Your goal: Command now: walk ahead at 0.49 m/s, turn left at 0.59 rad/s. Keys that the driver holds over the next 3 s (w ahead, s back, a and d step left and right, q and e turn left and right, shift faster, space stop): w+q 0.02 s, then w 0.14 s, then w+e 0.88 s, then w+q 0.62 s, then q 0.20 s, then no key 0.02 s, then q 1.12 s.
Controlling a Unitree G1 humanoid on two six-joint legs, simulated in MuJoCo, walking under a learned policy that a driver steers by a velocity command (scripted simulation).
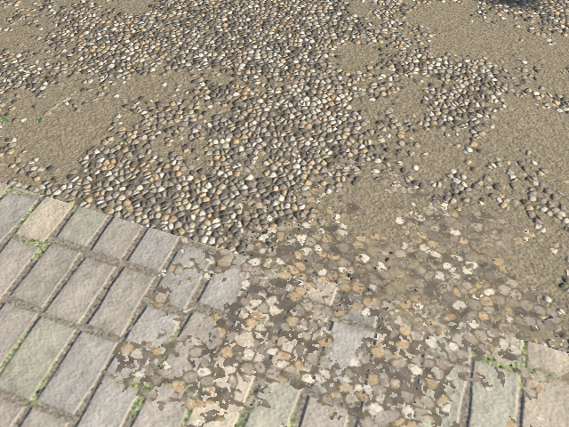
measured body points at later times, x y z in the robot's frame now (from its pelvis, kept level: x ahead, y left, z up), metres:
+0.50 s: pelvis +0.26 +0.08 +0.00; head +0.29 +0.09 +0.45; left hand +0.31 +0.35 -0.14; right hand +0.39 -0.19 -0.09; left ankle +0.30 +0.18 -0.74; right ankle +0.18 -0.08 -0.64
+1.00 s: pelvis +0.51 -0.01 -0.01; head +0.55 -0.03 +0.43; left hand +0.74 +0.20 -0.11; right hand +0.51 -0.30 -0.14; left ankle +0.42 +0.18 -0.63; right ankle +0.55 -0.09 -0.74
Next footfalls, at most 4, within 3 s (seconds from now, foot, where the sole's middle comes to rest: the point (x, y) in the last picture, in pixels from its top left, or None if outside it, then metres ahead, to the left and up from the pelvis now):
0.36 left None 0.34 0.18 -0.77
0.90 right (343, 372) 0.59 -0.11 -0.77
1.46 left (305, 244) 0.97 -0.03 -0.77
1.90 right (375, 187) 1.18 -0.25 -0.77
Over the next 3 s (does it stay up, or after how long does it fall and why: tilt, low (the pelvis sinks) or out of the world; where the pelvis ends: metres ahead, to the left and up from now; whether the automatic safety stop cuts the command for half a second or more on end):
stays up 1.07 -0.13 0.01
